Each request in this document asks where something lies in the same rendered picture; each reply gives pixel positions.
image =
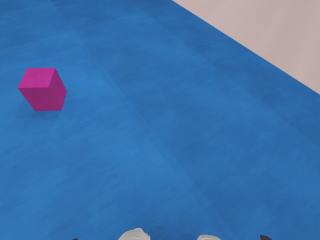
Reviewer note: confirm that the left robot thigh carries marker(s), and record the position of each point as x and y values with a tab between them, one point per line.
135	234

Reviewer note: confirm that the carton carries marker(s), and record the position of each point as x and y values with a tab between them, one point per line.
43	89

